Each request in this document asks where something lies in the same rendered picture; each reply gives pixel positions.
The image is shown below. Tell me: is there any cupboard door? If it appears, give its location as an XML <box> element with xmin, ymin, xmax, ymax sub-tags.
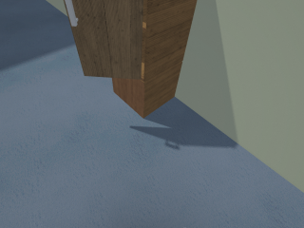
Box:
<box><xmin>64</xmin><ymin>0</ymin><xmax>143</xmax><ymax>80</ymax></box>

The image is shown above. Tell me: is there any handle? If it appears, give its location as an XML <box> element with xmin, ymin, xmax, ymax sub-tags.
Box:
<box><xmin>65</xmin><ymin>0</ymin><xmax>79</xmax><ymax>27</ymax></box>

